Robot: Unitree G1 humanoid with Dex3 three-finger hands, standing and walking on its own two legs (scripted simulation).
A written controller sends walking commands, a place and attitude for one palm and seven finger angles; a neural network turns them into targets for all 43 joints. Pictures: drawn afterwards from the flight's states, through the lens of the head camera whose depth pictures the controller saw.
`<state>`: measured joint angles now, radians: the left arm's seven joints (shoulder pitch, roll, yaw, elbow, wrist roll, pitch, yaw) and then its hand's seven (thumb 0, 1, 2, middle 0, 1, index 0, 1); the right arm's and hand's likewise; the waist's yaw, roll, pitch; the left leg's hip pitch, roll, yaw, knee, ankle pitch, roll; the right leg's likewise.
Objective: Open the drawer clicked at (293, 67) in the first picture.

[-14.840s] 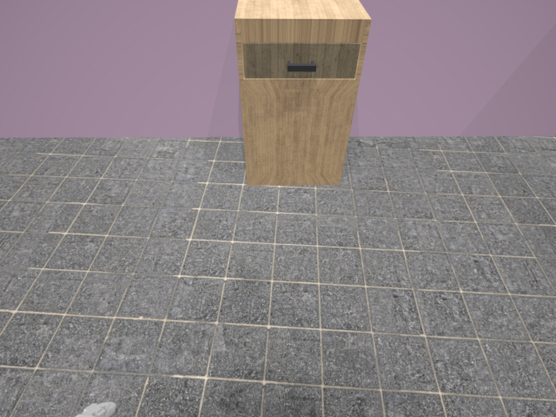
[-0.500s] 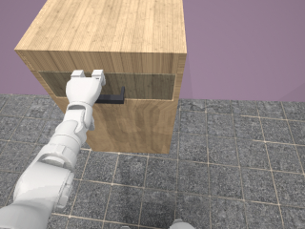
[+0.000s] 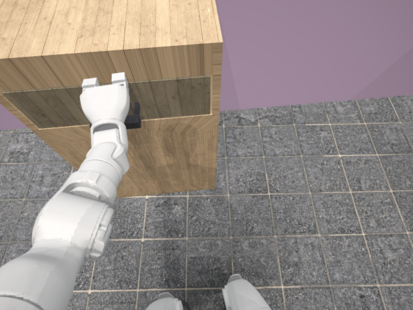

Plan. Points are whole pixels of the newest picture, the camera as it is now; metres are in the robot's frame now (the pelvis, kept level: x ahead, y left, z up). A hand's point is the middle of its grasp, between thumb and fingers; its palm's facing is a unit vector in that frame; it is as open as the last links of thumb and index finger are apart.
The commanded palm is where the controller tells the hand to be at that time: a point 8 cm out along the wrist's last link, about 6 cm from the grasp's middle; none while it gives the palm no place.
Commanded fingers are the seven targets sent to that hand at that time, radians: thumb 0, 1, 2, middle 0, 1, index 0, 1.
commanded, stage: move the hooked fingers above the handle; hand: left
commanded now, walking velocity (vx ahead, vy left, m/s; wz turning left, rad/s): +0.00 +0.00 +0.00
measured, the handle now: (116, 115) +0.57 +0.14 -0.04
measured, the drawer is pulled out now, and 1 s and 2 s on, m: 0.00 0.00 0.00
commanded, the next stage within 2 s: none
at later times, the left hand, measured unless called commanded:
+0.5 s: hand (128, 111) +0.53 +0.10 +0.01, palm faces +0.22 -0.01 -0.97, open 13.7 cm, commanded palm +0.50 +0.16 +0.07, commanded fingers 0.00 -0.50 0.30 -0.30 -1.20 -0.30 -1.20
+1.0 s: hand (101, 143) +0.48 +0.17 -0.02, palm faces -0.07 -0.02 -1.00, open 13.8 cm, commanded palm +0.50 +0.16 +0.06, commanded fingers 0.00 -0.50 0.30 -0.30 -1.20 -0.30 -1.20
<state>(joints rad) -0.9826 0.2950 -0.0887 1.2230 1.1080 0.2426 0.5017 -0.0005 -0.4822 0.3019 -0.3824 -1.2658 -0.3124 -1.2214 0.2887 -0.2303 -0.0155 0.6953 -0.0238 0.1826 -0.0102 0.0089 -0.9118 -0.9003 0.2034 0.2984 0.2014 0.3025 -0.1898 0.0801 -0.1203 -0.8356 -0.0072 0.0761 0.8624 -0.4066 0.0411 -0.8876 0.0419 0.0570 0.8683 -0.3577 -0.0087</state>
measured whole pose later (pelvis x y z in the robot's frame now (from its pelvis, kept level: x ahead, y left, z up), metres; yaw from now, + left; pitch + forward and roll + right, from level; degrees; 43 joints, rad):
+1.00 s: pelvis +0.00 -0.01 -0.02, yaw +4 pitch +24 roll -1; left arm -0.86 0.42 -0.17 1.02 1.11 -0.14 0.35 0.00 -0.48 0.30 -0.31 -1.21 -0.32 -1.21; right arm 0.40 -0.29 -0.09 0.70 -0.04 0.08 -0.04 0.01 -0.91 -0.90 0.20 0.30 0.20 0.30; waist -0.13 0.04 -0.14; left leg -0.96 -0.02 0.00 0.99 -0.44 0.03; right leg -0.97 0.03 -0.03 0.95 -0.40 -0.03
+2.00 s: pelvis +0.02 +0.00 +0.00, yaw +2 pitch +23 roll -1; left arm -0.99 0.31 -0.13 1.14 1.05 -0.06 0.21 0.00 -0.48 0.30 -0.33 -1.21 -0.32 -1.20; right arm 0.35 -0.23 -0.03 0.68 -0.04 0.11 -0.04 0.01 -0.91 -0.90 0.21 0.30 0.20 0.30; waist -0.21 0.05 -0.17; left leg -0.86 0.00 0.01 0.91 -0.44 0.04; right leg -0.87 0.04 -0.01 0.87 -0.39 -0.02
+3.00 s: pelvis +0.01 +0.00 +0.00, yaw +4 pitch +22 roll -2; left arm -0.98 0.31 -0.26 1.10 1.04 -0.14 0.23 -0.01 -0.49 0.30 -0.32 -1.21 -0.31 -1.20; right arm 0.37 -0.26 -0.06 0.76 -0.04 0.07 -0.04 0.01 -0.91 -0.90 0.21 0.30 0.21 0.30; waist -0.16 0.03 -0.17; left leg -0.85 -0.02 -0.03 0.91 -0.44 0.03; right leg -0.84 0.03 -0.04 0.87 -0.40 -0.02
